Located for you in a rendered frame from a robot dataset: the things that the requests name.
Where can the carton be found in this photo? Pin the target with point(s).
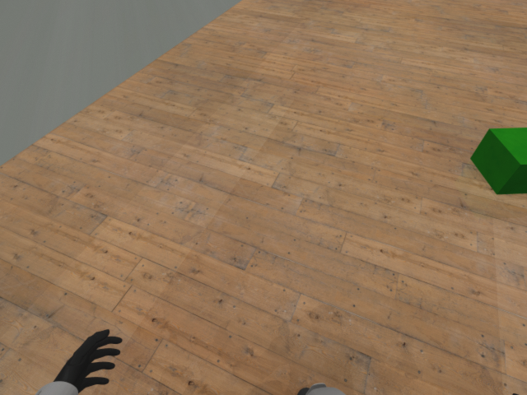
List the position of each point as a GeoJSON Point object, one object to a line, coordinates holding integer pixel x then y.
{"type": "Point", "coordinates": [501, 157]}

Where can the left robot hand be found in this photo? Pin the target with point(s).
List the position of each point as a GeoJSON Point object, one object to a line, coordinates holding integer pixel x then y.
{"type": "Point", "coordinates": [80, 364]}

